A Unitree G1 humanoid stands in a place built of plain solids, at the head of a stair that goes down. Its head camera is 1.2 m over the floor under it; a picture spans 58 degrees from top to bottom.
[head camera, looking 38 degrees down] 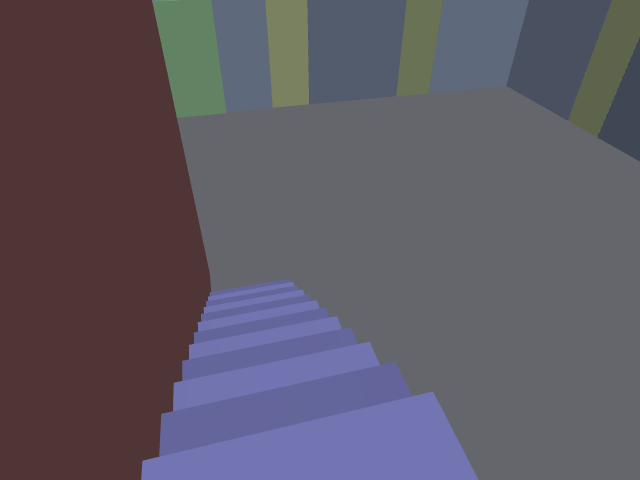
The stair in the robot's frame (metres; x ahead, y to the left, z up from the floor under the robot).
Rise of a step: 0.19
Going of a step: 0.26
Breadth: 0.96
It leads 14 degrees to the left of straight ahead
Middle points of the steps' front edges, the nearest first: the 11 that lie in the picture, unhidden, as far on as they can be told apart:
0.65 0.11 0.00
0.90 0.18 -0.19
1.15 0.24 -0.38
1.40 0.30 -0.57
1.64 0.36 -0.75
1.89 0.43 -0.94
2.14 0.49 -1.13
2.39 0.55 -1.32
2.63 0.62 -1.51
2.88 0.68 -1.69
3.13 0.74 -1.88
